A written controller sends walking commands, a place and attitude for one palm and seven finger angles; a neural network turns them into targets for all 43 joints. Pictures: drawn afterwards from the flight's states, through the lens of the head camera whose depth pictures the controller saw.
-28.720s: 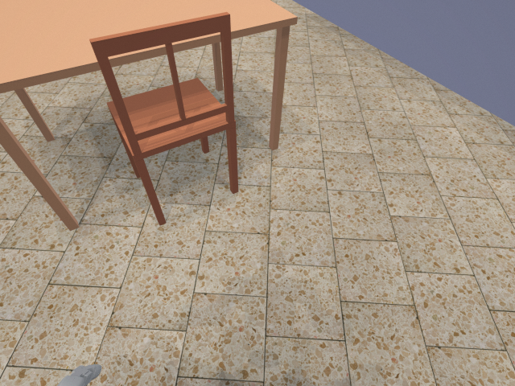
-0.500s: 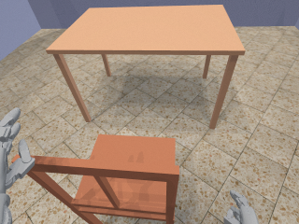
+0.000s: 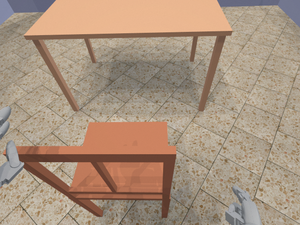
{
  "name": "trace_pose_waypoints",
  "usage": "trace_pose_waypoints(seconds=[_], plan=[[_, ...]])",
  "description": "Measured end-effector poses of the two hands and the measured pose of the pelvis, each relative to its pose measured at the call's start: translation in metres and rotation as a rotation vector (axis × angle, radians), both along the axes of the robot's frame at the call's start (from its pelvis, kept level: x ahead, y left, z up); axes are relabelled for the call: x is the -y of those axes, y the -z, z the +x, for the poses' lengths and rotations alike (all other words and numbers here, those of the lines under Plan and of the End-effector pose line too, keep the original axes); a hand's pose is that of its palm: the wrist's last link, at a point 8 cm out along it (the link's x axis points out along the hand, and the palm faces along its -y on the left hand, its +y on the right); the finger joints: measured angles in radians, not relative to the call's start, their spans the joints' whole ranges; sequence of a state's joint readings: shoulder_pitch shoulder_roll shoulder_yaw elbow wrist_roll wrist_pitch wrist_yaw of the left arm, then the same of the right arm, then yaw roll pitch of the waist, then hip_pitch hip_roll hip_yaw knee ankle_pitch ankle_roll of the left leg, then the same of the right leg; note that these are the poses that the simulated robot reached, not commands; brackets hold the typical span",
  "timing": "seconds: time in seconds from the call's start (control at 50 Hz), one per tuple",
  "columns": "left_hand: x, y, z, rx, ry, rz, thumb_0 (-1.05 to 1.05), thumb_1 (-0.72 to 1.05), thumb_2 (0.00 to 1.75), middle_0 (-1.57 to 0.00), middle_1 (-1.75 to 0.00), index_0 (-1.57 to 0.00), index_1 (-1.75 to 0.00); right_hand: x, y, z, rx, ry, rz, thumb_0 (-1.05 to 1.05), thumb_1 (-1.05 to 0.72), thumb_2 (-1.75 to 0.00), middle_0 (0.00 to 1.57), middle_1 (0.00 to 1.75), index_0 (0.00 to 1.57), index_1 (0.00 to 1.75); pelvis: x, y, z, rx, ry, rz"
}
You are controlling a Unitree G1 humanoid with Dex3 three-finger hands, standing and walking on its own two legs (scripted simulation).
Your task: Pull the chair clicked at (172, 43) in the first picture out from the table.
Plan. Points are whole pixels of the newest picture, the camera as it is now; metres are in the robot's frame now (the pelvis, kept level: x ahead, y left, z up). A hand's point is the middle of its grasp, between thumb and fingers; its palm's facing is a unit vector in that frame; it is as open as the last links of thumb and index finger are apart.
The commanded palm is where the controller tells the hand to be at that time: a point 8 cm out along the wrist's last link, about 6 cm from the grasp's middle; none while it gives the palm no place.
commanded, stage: step back with the hand held close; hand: left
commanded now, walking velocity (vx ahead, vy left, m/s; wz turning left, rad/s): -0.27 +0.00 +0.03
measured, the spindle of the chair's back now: (106, 176) +0.27 +0.17 -0.10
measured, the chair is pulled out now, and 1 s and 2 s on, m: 0.64 0.64 0.64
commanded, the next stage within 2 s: stop stepping back and stand still in 1.12 s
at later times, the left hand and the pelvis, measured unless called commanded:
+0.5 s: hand out of the picture +0.13 +0.27 +0.16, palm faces +0.49 -0.72 -0.49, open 7.4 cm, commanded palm +0.07 +0.30 +0.18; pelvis -0.06 +0.00 -0.02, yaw +2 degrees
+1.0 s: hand out of the picture +0.09 +0.24 +0.17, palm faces +0.42 -0.77 -0.48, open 7.4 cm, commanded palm +0.03 +0.29 +0.18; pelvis -0.11 -0.01 -0.01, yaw +1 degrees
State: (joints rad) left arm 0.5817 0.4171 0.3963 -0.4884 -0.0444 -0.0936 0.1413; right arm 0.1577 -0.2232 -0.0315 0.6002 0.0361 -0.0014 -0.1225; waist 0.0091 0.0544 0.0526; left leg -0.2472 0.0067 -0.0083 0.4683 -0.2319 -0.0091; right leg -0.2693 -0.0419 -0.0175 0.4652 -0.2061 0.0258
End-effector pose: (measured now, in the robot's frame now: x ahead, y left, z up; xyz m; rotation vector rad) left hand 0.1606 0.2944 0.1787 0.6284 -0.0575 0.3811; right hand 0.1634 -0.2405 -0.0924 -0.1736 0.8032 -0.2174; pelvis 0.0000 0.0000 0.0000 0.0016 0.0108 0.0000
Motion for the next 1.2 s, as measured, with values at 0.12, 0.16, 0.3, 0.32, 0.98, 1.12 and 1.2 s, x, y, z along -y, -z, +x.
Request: trace_pose_waypoints(seconds=[0.12,0.16,0.3,0.32,0.98,1.12,1.2], plan=[[-0.004,0.006,-0.027,0.04,-0.037,-0.034,0.01,0.89,0.9,-0.22,-0.3,-0.21,-0.3,-0.001,0.001,-0.026,-0.007,-0.015,-0.018,0.01,-0.9,-0.89,0.2,0.3,0.2,0.3,0.001,0.003,-0.021,0.006,-0.004,-0.01],[-0.004,0.009,-0.035,0.059,-0.039,-0.048,0.01,0.89,0.9,-0.22,-0.3,-0.21,-0.3,-0.001,0.0,-0.033,0.0,-0.023,-0.028,0.01,-0.9,-0.89,0.2,0.3,0.2,0.3,0.0,0.005,-0.028,0.006,-0.004,-0.014],[-0.011,0.007,-0.053,0.134,-0.027,-0.045,0.01,0.89,0.9,-0.22,-0.3,-0.21,-0.3,-0.006,-0.007,-0.055,0.031,-0.042,-0.064,0.01,-0.9,-0.89,0.21,0.3,0.2,0.3,-0.005,0.008,-0.046,0.008,-0.012,-0.028],[-0.013,0.006,-0.055,0.143,-0.026,-0.037,0.01,0.89,0.9,-0.22,-0.3,-0.21,-0.3,-0.007,-0.008,-0.057,0.038,-0.043,-0.065,0.01,-0.9,-0.89,0.21,0.3,0.2,0.3,-0.005,0.009,-0.048,0.009,-0.015,-0.029],[0.011,-0.007,-0.11,0.227,0.073,0.017,0.01,0.89,0.9,-0.21,-0.3,-0.21,-0.3,-0.008,0.002,-0.099,0.061,-0.132,-0.029,0.01,-0.9,-0.89,0.21,0.3,0.2,0.3,0.012,0.016,-0.106,-0.005,-0.019,-0.054],[0.002,-0.006,-0.116,0.212,0.089,0.022,0.01,0.89,0.9,-0.22,-0.3,-0.22,-0.3,0.0,-0.008,-0.119,0.025,-0.072,-0.076,0.01,-0.9,-0.89,0.21,0.3,0.2,0.3,0.002,0.011,-0.117,-0.044,-0.029,-0.025],[-0.006,0.0,-0.125,0.173,0.088,0.029,0.01,0.89,0.9,-0.22,-0.3,-0.21,-0.3,-0.003,-0.014,-0.132,0.032,-0.062,-0.072,0.01,-0.9,-0.89,0.21,0.3,0.2,0.3,0.004,0.008,-0.136,-0.037,-0.015,0.001]])
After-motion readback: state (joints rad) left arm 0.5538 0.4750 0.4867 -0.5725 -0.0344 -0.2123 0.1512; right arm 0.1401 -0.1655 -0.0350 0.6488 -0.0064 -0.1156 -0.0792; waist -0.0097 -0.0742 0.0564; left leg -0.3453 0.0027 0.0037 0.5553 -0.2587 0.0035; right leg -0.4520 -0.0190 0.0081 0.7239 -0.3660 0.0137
